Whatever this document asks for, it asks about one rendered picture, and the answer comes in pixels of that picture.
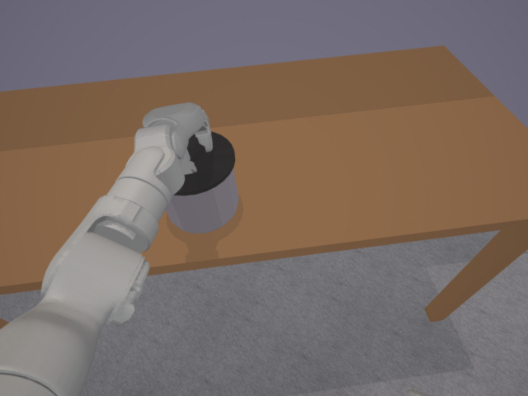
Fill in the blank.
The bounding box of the robot left forearm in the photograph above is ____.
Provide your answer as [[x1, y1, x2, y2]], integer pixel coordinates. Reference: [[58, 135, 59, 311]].
[[41, 116, 189, 299]]

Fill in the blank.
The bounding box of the left robot upper arm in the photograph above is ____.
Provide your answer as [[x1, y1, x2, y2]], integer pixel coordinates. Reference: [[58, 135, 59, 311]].
[[0, 230, 150, 396]]

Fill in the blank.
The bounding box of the robot left hand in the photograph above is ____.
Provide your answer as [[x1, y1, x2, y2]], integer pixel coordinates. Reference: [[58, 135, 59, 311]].
[[143, 102, 213, 175]]

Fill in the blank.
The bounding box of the lid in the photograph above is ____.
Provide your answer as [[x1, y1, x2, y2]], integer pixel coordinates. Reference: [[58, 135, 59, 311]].
[[175, 132, 235, 196]]

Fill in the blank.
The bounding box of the table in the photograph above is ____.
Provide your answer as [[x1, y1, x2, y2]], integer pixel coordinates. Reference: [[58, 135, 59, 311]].
[[0, 45, 528, 329]]

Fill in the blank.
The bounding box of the knob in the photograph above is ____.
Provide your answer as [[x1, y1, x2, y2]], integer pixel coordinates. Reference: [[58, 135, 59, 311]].
[[187, 139, 206, 162]]

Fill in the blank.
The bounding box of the pot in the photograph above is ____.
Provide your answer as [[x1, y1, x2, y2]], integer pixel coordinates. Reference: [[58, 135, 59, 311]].
[[166, 169, 239, 233]]

